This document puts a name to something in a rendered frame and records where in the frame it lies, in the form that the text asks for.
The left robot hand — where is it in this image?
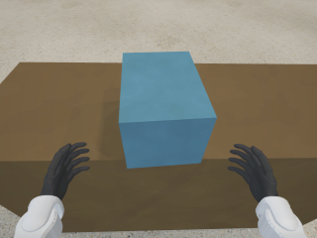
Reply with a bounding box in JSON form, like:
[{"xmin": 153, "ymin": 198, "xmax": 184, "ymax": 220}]
[{"xmin": 40, "ymin": 142, "xmax": 90, "ymax": 200}]

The pedestal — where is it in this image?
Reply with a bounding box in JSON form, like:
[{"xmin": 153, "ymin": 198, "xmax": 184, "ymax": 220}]
[{"xmin": 0, "ymin": 61, "xmax": 317, "ymax": 233}]

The right robot forearm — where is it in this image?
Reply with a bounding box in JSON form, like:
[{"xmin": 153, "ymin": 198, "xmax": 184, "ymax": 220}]
[{"xmin": 256, "ymin": 196, "xmax": 307, "ymax": 238}]

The left robot forearm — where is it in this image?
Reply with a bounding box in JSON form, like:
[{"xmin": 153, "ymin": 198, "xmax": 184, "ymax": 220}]
[{"xmin": 14, "ymin": 195, "xmax": 64, "ymax": 238}]

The carton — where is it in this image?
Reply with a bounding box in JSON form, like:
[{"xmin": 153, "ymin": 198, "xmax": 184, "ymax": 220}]
[{"xmin": 118, "ymin": 51, "xmax": 217, "ymax": 169}]

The right robot hand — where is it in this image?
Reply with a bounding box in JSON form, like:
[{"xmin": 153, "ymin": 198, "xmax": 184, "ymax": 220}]
[{"xmin": 227, "ymin": 144, "xmax": 278, "ymax": 203}]

